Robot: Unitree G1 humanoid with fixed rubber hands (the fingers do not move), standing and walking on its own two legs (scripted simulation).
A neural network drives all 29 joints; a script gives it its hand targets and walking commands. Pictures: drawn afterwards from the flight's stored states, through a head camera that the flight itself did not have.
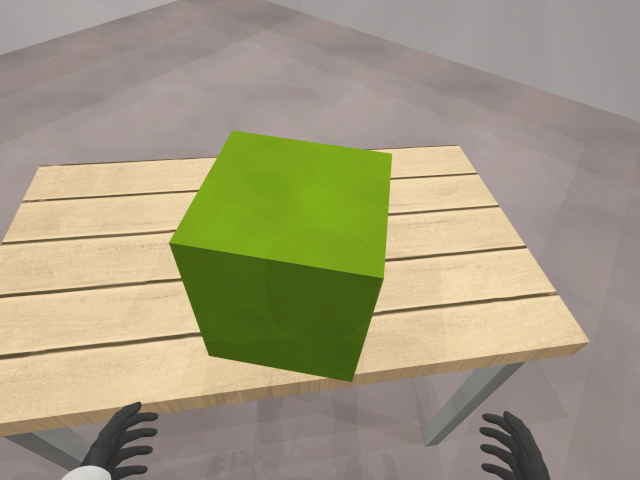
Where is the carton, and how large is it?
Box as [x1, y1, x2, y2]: [169, 131, 391, 381]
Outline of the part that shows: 232,131 169,242 208,354 212,356 351,381 383,279 391,154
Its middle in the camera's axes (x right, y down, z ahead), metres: -0.03 +0.03 +0.53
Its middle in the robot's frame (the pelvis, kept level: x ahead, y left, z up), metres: +0.38 +0.04 +0.05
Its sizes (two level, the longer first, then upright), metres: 0.210 0.200 0.250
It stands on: a table, 0.71 m high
